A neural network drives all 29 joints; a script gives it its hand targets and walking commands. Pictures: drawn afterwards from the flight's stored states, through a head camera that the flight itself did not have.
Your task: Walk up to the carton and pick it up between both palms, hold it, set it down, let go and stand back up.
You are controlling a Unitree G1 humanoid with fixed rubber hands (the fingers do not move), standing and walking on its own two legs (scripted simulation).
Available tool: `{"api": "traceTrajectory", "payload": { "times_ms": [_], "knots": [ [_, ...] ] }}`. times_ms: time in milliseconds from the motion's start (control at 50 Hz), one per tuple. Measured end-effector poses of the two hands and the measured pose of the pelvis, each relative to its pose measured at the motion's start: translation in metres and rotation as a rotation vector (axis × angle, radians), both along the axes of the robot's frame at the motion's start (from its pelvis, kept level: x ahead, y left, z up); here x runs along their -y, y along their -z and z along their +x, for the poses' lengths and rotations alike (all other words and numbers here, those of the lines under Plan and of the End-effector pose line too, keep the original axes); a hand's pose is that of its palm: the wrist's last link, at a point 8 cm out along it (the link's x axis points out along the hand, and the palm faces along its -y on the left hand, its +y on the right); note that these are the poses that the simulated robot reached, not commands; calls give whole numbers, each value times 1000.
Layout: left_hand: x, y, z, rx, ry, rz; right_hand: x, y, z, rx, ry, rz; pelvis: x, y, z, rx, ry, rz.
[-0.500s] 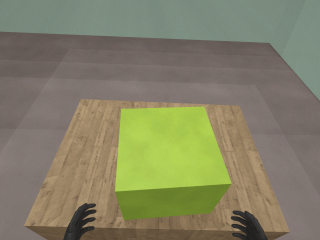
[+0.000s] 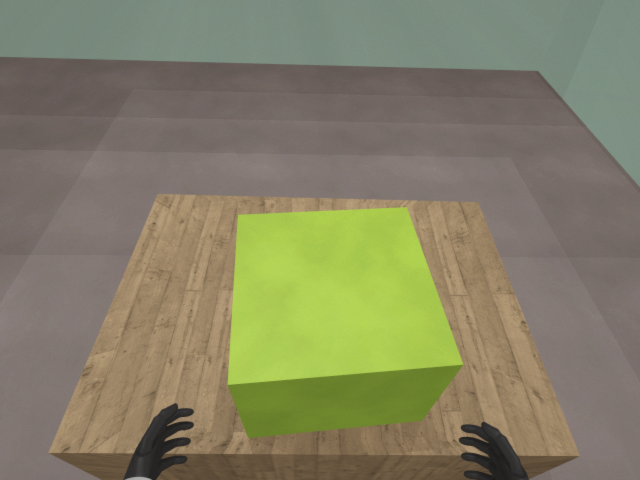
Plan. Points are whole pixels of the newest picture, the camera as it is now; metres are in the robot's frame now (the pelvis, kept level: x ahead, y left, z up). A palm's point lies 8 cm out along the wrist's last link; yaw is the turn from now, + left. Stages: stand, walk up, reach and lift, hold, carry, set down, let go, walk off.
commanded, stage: set down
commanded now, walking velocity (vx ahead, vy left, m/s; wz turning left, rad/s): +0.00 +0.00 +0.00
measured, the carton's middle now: (330, 318) +0.40 +0.02 -0.10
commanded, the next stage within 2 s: let go in 0.24 s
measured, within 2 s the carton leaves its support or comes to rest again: neither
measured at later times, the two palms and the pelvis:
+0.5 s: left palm (143, 471) +0.15 +0.24 -0.08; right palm out of the picture +0.15 -0.22 -0.09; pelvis +0.00 +0.00 +0.00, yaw -1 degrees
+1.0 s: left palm out of the picture +0.11 +0.28 -0.10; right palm out of the picture +0.12 -0.30 -0.09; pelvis +0.00 +0.00 -0.01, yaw +0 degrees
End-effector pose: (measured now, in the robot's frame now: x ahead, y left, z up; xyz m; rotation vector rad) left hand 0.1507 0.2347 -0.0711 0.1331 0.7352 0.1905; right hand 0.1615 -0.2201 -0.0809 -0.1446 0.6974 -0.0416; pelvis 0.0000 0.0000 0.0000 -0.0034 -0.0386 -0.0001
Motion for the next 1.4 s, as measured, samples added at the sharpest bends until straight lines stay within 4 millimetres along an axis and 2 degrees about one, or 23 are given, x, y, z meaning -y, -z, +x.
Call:
{"api": "traceTrajectory", "payload": {
  "times_ms": [140,280,560,760,800,880,960,1060,1160,1400],
  "knots": [
    [0,2,2,-44,26,-12,1,2,-1,2,8,-11,-2,0,2,9,0,0],
    [-2,13,-4,-116,37,-19,1,3,-8,-25,24,-35,0,0,0,19,3,3],
    [-8,4,4,-115,59,23,-3,9,-10,-35,27,-22,-5,1,0,13,10,3],
    [-6,9,4,-134,61,11,2,6,-8,-35,21,-43,-3,1,0,16,10,4],
    [-7,13,3,-126,85,32,8,10,-11,-84,8,-76,-3,2,0,5,6,2],
    [-20,22,-9,-133,88,68,37,13,-24,-200,40,-163,-1,5,1,5,-3,0],
    [-39,29,-31,-190,67,102,66,10,-38,-252,81,-228,-2,5,0,5,-6,0],
    [-57,36,-56,-271,58,137,83,7,-55,-297,107,-258,-2,5,-5,10,-9,-3],
    [-63,38,-75,-324,55,149,84,12,-73,-337,115,-255,-4,3,-12,18,-9,-7],
    [-70,39,-103,-376,51,150,59,32,-113,-428,90,-187,-8,1,-33,31,-13,-4]
  ]
}}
